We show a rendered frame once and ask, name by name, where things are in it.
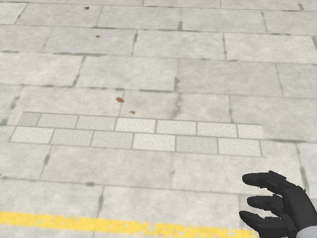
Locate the right robot forearm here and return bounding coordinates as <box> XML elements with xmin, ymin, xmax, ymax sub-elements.
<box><xmin>296</xmin><ymin>225</ymin><xmax>317</xmax><ymax>238</ymax></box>

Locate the robot right hand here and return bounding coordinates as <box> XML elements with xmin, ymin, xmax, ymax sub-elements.
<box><xmin>239</xmin><ymin>171</ymin><xmax>317</xmax><ymax>238</ymax></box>

